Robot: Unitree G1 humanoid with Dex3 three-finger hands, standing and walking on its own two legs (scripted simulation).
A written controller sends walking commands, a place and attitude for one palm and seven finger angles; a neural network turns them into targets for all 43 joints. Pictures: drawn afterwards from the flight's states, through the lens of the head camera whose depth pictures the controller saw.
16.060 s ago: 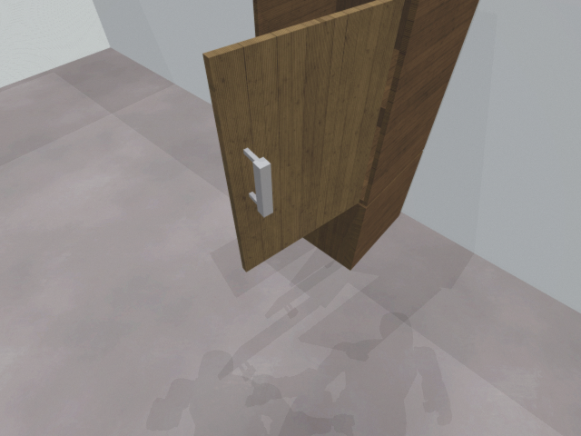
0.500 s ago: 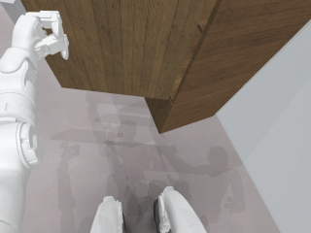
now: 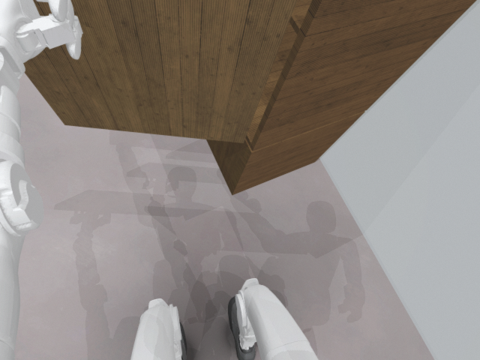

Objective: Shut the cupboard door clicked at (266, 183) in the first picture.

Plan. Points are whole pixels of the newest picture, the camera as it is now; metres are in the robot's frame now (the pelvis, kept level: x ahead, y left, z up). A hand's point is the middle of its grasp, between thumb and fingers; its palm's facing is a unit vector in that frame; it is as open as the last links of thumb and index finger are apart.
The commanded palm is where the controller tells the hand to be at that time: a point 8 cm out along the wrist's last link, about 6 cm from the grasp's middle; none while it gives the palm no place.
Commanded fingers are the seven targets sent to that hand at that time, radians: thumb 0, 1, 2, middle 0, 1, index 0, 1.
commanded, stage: push the door shut along its arc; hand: left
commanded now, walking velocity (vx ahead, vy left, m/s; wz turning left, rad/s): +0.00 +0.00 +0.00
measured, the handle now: out of the picture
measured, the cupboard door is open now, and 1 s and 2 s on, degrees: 63 55 55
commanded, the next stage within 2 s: pull the fist back off the door in 0.22 s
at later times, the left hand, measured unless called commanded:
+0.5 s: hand (89, 4) +0.62 +0.13 +0.10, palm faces +0.10 -0.99 +0.04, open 3.0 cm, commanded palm +0.60 +0.13 +0.10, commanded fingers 0.00 0.90 0.90 -1.30 -1.50 -1.30 -1.50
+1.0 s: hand (97, 41) +0.56 +0.12 +0.10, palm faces +0.08 -1.00 -0.02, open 3.1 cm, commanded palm +0.52 +0.15 +0.10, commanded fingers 0.00 0.90 0.90 -1.30 -1.50 -1.30 -1.50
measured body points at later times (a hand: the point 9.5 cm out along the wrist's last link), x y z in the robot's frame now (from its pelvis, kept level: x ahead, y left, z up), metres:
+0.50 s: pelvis -0.01 +0.00 -0.02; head +0.19 +0.04 +0.38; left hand +0.61 +0.18 +0.10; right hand -0.05 -0.25 -0.11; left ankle +0.01 +0.10 -0.63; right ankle +0.04 -0.12 -0.63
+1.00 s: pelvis +0.02 -0.01 +0.03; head +0.17 +0.01 +0.45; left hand +0.55 +0.17 +0.10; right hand -0.03 -0.27 -0.07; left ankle +0.01 +0.10 -0.63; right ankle +0.04 -0.12 -0.63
